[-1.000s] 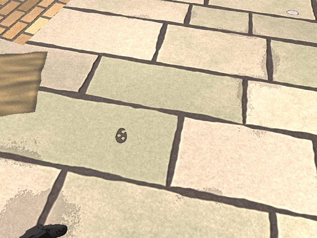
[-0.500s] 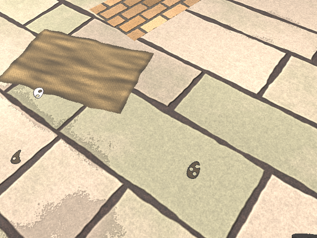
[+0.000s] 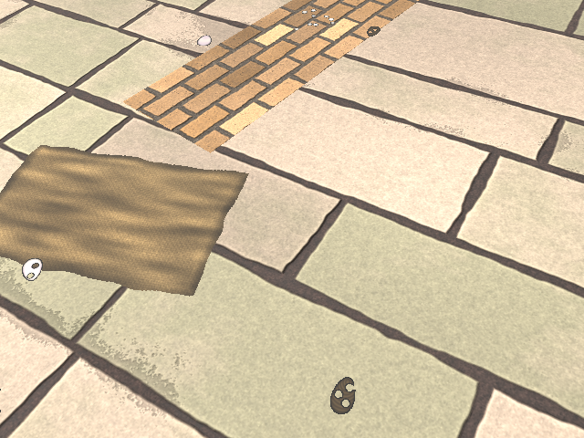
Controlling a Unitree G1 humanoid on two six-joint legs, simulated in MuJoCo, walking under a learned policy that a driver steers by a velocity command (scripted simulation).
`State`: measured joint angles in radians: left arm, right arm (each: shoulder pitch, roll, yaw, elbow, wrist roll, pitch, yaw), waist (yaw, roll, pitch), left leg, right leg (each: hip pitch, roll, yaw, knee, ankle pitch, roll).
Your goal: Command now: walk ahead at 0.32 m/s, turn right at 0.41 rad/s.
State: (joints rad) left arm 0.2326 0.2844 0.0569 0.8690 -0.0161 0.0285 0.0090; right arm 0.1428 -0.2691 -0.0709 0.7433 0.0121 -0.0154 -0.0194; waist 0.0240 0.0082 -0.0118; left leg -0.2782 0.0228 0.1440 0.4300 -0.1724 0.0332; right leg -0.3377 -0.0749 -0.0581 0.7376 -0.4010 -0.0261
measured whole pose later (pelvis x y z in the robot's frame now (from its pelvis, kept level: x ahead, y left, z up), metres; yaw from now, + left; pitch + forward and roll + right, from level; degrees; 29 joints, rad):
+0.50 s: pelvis +0.22 -0.03 -0.02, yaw -18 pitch +3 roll +2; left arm 0.51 0.27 0.07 0.87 -0.02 -0.02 0.04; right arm -0.07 -0.25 -0.06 0.69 0.01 -0.12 0.04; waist 0.11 0.00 0.02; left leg -0.48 -0.04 -0.01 0.47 -0.06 0.02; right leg 0.03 0.00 0.21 0.47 -0.52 -0.03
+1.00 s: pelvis +0.42 -0.14 -0.02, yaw -32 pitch +2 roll +2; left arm 0.08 0.29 0.05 0.60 0.02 -0.02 -0.02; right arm 0.18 -0.31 -0.06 0.88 0.01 -0.05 0.01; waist -0.04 0.00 0.09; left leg -0.27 0.05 0.05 0.98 -0.59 -0.04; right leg -0.51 0.00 0.00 0.59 -0.12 -0.06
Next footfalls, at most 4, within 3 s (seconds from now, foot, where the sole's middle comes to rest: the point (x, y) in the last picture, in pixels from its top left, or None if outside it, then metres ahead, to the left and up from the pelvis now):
0.06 right None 0.02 -0.11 -0.77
0.50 left None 0.40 0.05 -0.77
0.92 right None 0.51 -0.30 -0.77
1.28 left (354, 406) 0.60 -0.07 -0.77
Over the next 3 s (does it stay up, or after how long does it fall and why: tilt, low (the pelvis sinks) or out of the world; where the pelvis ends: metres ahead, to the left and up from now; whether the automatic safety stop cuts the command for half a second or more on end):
stays up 0.89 -0.38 0.00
